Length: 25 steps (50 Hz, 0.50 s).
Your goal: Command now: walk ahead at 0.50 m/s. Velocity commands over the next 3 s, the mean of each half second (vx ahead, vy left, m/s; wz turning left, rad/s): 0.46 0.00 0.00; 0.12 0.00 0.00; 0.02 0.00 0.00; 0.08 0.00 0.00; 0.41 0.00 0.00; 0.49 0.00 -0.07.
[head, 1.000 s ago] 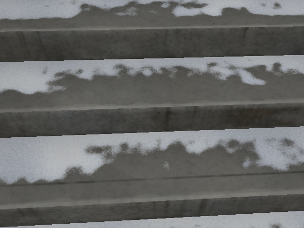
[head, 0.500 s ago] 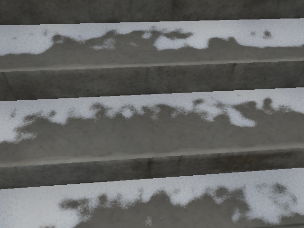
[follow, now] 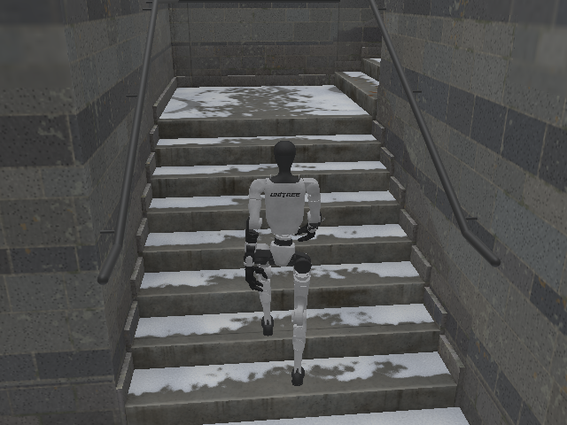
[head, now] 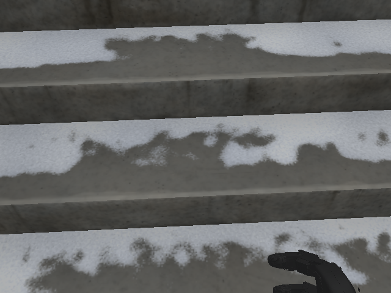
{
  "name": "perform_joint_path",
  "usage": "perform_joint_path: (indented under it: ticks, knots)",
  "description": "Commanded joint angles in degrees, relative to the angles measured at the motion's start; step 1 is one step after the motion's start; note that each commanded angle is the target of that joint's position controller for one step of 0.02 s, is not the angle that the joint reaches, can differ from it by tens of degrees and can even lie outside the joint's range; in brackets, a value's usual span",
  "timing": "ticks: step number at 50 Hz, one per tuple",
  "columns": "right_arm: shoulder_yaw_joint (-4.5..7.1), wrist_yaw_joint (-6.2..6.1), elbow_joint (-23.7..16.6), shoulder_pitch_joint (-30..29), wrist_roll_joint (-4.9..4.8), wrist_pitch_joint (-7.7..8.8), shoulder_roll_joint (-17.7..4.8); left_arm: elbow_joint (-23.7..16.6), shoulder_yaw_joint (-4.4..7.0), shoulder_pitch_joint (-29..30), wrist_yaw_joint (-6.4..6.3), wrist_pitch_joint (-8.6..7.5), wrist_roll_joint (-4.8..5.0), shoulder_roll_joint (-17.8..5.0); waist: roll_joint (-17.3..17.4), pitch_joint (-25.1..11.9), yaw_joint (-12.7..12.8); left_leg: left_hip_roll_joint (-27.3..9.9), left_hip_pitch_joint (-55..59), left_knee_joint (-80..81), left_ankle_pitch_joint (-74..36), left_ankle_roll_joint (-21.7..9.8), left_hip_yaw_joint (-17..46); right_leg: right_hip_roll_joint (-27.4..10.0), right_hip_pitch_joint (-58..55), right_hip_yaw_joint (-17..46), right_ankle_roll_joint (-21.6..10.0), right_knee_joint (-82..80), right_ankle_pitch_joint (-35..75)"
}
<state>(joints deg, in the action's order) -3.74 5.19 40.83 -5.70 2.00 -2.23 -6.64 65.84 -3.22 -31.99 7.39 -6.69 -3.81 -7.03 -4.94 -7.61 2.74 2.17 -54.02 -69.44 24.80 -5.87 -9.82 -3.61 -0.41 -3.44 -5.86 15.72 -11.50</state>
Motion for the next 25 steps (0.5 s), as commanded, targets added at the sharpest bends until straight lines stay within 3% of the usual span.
perform_joint_path:
  ticks: [1,2,3,4,5,6,7,8,9,10,11,12,14,15,16,17,18,19,20,21,22,23,24,25]
  knots:
    - [4.33,-1.99,5.55,26.97,-0.52,0.82,-12.23,-2.70,2.92,-5.30,1.37,-0.32,-2.62,-10.21,7.43,-19.37,-11.77,-6.74,59.18,23.16,-14.97,-14.74,31.76,-3.89,28.61,7.82,-3.02,34.71,65.54]
    - [5.30,-2.01,9.73,40.96,3.03,0.67,-14.27,-3.62,4.02,3.39,1.69,1.30,0.11,-7.22,18.15,-13.87,-17.85,-15.58,58.79,42.83,-7.63,-21.12,54.38,9.39,43.98,12.44,-0.47,66.11,9.21]
    - [6.09,-2.85,12.49,42.82,3.34,2.84,-14.87,-3.53,4.46,4.74,1.34,1.34,2.32,-7.05,12.84,-5.60,-16.16,-16.10,52.70,45.74,3.06,-16.20,57.63,8.97,54.70,22.08,-2.66,84.57,14.23]
    - [6.29,-2.90,14.20,36.15,2.21,4.14,-12.83,-5.36,4.61,9.39,-0.34,1.09,1.98,-6.01,12.22,0.83,-12.59,-15.95,46.43,44.61,0.78,-15.24,51.28,8.50,62.34,21.25,-4.05,94.30,13.67]
    - [5.02,-2.21,15.52,28.99,1.39,4.59,-6.94,-7.25,4.71,12.96,-1.82,1.31,1.28,-5.95,6.13,0.10,-8.47,-15.65,42.59,43.62,-9.93,-15.25,45.01,9.31,64.52,20.67,-6.19,99.30,12.17]
    - [3.45,-1.57,17.30,25.30,1.06,4.76,-2.09,-9.93,3.84,15.14,-2.69,1.78,0.85,-4.51,3.61,-0.61,-4.93,-15.68,40.13,44.04,-17.85,-13.52,39.67,8.73,65.85,20.79,-8.16,102.48,11.79]
    - [1.98,-1.33,18.52,20.56,0.89,5.00,1.81,-11.49,2.81,16.27,-3.06,2.55,0.75,-1.87,1.96,-0.56,-0.98,-13.84,36.45,44.65,-18.39,-10.64,31.91,6.46,68.31,19.04,-9.97,103.57,9.71]
    - [1.26,-1.28,19.98,20.74,1.82,5.48,3.76,-12.05,2.23,15.38,-3.34,3.53,0.50,-0.96,1.39,0.55,0.97,-11.64,35.52,45.76,-19.19,-8.45,25.08,5.12,70.99,17.21,-10.74,102.07,10.85]
    - [1.24,-1.55,20.55,20.47,2.18,6.16,4.22,-12.20,1.44,14.87,-3.46,4.01,0.44,0.49,3.46,2.23,2.25,-9.65,34.52,47.39,-18.19,-6.92,19.27,3.72,74.10,14.74,-10.60,101.68,5.70]
    - [1.74,-1.53,19.90,18.25,2.64,6.61,2.85,-12.80,1.32,16.28,-3.37,4.06,1.28,-0.21,2.29,3.23,2.99,-8.48,29.49,49.55,-16.15,-6.36,14.32,1.83,71.13,10.50,-9.60,97.06,3.50]
    - [1.71,-1.71,19.31,17.40,3.58,7.13,1.43,-14.09,1.44,19.40,-3.33,3.79,1.61,-1.84,3.98,4.55,3.48,-7.39,23.80,51.64,-14.20,-6.00,12.44,0.69,68.21,7.33,-8.63,95.15,2.49]
    - [1.88,-1.89,20.96,23.55,5.17,6.91,-0.11,-16.59,0.54,26.12,-3.17,3.83,2.72,-0.82,9.64,4.97,0.78,-8.51,24.26,54.40,-13.87,-7.58,14.45,1.22,71.11,4.77,-9.11,106.38,-3.01]
    - [1.54,-2.31,23.75,30.37,6.54,6.71,-0.85,-20.39,-0.73,33.35,-3.83,3.81,2.64,-0.91,7.20,6.15,-1.24,-11.38,32.81,55.36,-11.72,-7.05,18.08,-0.63,82.10,7.01,-10.82,105.20,-3.35]
    - [1.57,-2.06,24.27,32.67,6.72,7.21,-2.38,-22.14,-0.56,37.23,-4.23,3.78,2.16,-3.22,4.22,5.74,-2.48,-10.83,36.76,55.99,-10.32,-6.28,16.78,-2.33,82.90,5.45,-10.31,93.23,0.15]
    - [1.63,-1.74,25.47,37.20,6.55,7.60,-3.44,-24.31,-0.42,41.63,-4.56,4.07,2.33,-5.03,4.42,4.87,-4.78,-11.65,39.65,56.56,-12.40,-6.11,17.70,-3.93,82.49,4.86,-8.54,84.81,5.03]
    - [1.57,-1.07,23.13,35.66,5.42,7.65,-3.76,-24.90,-0.16,44.57,-4.21,5.15,1.69,-5.03,7.47,4.74,-4.88,-11.49,34.19,61.24,-15.19,-7.44,14.70,-4.51,73.07,-0.66,-7.33,77.02,7.83]
    - [1.16,-0.03,22.96,35.58,4.41,7.51,-3.64,-27.41,-0.88,51.04,-4.00,6.60,1.24,-3.99,9.12,6.54,-5.89,-13.73,24.89,67.26,-14.96,-7.97,14.81,-4.61,61.88,-0.61,-5.49,72.41,-0.03]
    - [1.25,0.31,19.93,32.02,1.82,8.37,-4.44,-27.27,-1.05,49.18,-3.12,7.52,0.67,-1.89,11.16,6.62,-3.47,-14.51,22.27,67.17,-26.98,-7.75,12.74,-2.40,51.88,-3.84,-3.69,69.75,-2.67]
    - [2.06,0.61,20.52,33.94,0.09,9.18,-8.05,-26.76,-1.05,46.16,-2.44,8.24,1.14,-1.32,13.41,3.73,-1.91,-14.83,24.64,62.90,-52.47,-9.26,10.85,0.92,44.87,-6.05,-2.30,68.79,-1.43]
    - [2.97,0.12,19.95,35.44,-0.90,10.58,-11.62,-27.11,-0.35,45.59,-2.28,8.12,1.41,-3.13,12.71,2.66,-0.79,-14.64,33.93,59.10,-75.65,-8.64,9.98,3.44,43.12,-7.99,-1.20,60.20,-1.39]
    - [4.14,-0.03,19.97,36.11,-1.99,11.27,-14.10,-25.98,0.28,43.59,-2.24,7.51,1.73,-4.71,12.48,2.03,-0.32,-14.59,44.34,54.95,-86.45,-6.84,9.55,6.19,42.13,-9.47,-1.01,47.89,-3.79]
    - [5.03,0.64,20.71,36.80,-1.56,11.22,-16.04,-24.41,1.07,38.06,-2.52,7.00,1.79,-5.73,16.53,-0.57,0.73,-14.73,49.24,50.27,-95.53,-5.22,8.85,7.67,35.50,-8.42,-2.31,41.80,-1.92]
    - [5.50,1.04,20.44,39.01,0.78,11.18,-13.68,-21.71,2.20,28.36,-3.75,6.40,1.45,-9.13,10.74,-10.66,1.32,-13.88,41.22,38.96,-93.38,-0.91,8.85,2.89,15.99,1.39,-7.84,44.36,22.69]
    - [4.56,1.82,19.98,45.04,2.29,10.86,-8.87,-18.72,2.46,19.61,-4.25,6.51,2.86,-11.21,-0.09,-23.67,1.20,-8.37,26.99,26.82,-68.24,0.31,12.66,-4.93,-2.91,22.86,-15.47,33.59,20.86]
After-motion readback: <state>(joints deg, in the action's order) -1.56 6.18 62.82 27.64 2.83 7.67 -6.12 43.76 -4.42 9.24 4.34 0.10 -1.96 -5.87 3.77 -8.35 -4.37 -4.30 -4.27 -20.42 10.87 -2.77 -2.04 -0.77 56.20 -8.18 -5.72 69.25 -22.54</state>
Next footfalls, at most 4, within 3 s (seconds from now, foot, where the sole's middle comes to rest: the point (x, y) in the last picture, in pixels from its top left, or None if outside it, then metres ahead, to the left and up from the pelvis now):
0.46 right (264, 281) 0.47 -0.13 -0.50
0.88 left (180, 272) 0.48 0.10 -0.50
2.42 right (254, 156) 0.77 -0.10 -0.35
2.96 left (183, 54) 1.07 0.12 -0.20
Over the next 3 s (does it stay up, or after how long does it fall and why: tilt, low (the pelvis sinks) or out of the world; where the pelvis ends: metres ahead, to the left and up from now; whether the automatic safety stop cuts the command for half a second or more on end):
stays up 0.92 0.01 0.45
